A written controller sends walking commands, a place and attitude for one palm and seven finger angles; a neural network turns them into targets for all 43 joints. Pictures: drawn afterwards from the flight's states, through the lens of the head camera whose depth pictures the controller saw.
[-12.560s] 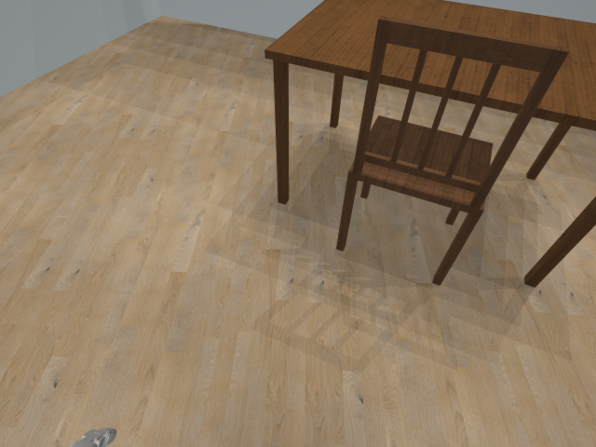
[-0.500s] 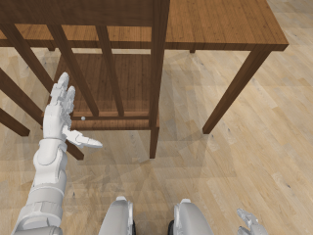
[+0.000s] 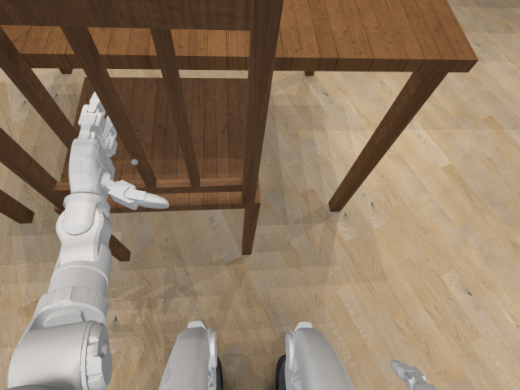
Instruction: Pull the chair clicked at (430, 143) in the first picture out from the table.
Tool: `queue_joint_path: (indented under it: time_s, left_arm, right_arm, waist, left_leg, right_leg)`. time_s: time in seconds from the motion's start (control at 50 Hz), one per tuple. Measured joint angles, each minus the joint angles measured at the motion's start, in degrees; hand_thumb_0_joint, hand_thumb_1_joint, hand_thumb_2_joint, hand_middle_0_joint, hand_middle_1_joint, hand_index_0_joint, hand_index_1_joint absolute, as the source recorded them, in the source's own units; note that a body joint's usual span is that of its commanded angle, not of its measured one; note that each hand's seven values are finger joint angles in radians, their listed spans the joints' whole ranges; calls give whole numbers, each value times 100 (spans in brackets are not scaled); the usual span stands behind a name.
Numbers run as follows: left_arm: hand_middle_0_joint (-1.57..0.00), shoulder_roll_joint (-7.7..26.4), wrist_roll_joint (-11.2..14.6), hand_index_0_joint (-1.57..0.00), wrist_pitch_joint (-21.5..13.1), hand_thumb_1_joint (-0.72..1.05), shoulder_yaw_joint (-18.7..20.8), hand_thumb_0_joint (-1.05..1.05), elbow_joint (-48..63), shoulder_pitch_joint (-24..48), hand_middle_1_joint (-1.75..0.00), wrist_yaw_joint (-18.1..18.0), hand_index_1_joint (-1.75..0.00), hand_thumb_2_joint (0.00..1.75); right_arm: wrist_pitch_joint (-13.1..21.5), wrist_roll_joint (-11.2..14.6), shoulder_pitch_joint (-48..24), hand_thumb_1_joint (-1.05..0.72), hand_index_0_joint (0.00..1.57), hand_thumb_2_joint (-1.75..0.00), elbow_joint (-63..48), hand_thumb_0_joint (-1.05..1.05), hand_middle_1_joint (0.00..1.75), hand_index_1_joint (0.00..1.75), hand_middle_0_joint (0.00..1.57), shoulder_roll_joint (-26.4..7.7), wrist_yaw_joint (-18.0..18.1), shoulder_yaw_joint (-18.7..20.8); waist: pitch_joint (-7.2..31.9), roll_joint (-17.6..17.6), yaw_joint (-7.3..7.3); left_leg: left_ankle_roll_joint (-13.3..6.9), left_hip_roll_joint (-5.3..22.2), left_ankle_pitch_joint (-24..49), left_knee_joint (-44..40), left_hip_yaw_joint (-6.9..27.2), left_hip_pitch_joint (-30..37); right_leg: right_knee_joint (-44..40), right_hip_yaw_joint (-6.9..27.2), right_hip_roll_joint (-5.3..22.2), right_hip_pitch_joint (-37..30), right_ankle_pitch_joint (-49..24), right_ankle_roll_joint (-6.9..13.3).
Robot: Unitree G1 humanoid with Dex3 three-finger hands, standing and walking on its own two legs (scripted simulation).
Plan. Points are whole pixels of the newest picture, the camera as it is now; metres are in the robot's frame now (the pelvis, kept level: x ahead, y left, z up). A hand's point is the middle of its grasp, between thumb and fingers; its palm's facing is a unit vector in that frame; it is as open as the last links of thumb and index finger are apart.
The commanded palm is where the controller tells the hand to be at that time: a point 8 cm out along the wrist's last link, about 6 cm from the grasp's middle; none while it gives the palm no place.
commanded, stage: push the fingers through the gap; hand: left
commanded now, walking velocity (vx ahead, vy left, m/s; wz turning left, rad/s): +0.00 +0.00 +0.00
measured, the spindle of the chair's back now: (124, 128) +0.49 +0.20 +0.05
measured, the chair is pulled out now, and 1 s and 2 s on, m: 0.00 0.00 0.01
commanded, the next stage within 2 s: hook a spindle and tug to test in 0.50 s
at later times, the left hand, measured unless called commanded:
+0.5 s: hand (139, 154) +0.46 +0.18 +0.03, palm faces +0.07 -1.00 -0.05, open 16.9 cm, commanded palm +0.43 +0.22 +0.03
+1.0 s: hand (144, 154) +0.46 +0.17 +0.03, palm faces +0.07 -1.00 -0.05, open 15.0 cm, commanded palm +0.43 +0.21 +0.03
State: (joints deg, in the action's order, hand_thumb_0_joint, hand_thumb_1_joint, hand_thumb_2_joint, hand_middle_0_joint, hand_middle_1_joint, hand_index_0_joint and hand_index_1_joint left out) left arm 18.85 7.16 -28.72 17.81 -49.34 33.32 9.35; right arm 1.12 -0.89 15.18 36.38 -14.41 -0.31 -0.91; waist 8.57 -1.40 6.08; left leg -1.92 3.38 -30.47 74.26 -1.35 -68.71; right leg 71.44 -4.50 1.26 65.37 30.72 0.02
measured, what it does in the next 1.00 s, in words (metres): stands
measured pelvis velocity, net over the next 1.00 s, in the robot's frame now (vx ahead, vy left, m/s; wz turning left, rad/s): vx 0.00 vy -0.01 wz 0.00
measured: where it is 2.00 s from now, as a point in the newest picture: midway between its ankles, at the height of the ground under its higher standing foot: outside the picture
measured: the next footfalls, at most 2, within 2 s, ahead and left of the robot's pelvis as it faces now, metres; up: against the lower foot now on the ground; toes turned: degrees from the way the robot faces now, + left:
none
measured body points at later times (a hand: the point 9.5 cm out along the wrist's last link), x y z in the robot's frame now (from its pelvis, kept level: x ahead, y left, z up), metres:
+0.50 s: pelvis +0.00 -0.01 +0.00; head +0.15 +0.01 +0.43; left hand +0.45 +0.23 +0.03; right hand +0.07 -0.27 -0.12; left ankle +0.04 +0.10 -0.62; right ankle +0.03 -0.13 -0.62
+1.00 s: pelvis +0.00 -0.01 +0.00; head +0.14 +0.01 +0.43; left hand +0.45 +0.22 +0.03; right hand +0.08 -0.27 -0.12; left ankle +0.04 +0.10 -0.62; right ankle +0.03 -0.13 -0.62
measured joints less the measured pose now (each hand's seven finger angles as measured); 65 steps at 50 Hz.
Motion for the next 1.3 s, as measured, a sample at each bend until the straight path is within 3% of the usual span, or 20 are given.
queue_joint_path:
  time_s: [0.18,0.44,0.72,0.84,1.02,1.18,1.3]
  left_arm:
    - [-6,123,-63,-6,-44,-50,122,-2,-281,333,-8,-8,-8,30]
    - [-6,38,-123,-6,-123,-50,182,-2,-156,147,-8,-129,-8,30]
    - [-7,35,-69,-7,-183,-50,91,-2,-249,165,-13,-53,-13,30]
    - [-14,-7,-74,-14,-180,-50,-1,-2,-292,178,-33,-70,-33,30]
    - [-28,88,-149,-28,-225,-45,126,-2,-474,372,-77,-110,-77,33]
    - [-41,110,-38,-40,-98,-16,167,-1,-321,274,-118,-28,-119,45]
    - [-46,107,-55,-46,-90,15,112,-1,-317,234,-135,-75,-136,58]
  right_arm:
    - [-161,-33,122,-91,20,-90,25,1,30,30,21,9,-51,9]
    - [-311,-37,139,-91,20,-90,-4,1,30,30,21,14,-85,31]
    - [-290,-19,-5,-91,20,-90,-34,1,30,30,21,-15,-67,49]
    - [-300,-3,-19,-91,20,-90,-50,1,30,30,21,-17,-76,53]
    - [-284,-30,-12,-91,20,-90,-26,1,30,30,21,7,-50,16]
    - [-320,-3,89,-91,20,-90,-10,1,30,30,21,9,-58,22]
    - [-311,-2,131,-91,20,-90,-3,1,30,30,21,-5,-62,22]
  waist:
    - [-6,-20,58]
    - [-25,-11,86]
    - [11,-4,28]
    - [11,-10,6]
    - [-5,-1,61]
    - [1,-10,70]
    - [4,-9,79]
  left_leg:
    - [2,20,-19,24,-9,-76]
    - [36,45,-15,-56,-22,0]
    - [87,33,2,-52,42,15]
    - [95,25,12,-52,47,23]
    - [104,34,7,27,61,-83]
    - [88,49,11,-19,33,-49]
    - [72,38,11,-39,41,-28]
  right_leg:
    - [16,14,-21,84,6,1]
    - [-35,30,-52,38,5,28]
    - [-7,-27,-47,10,28,80]
    - [10,-31,-40,6,32,89]
    - [93,-39,-49,114,40,103]
    - [33,-9,-67,90,13,85]
    - [-14,-15,-61,50,2,66]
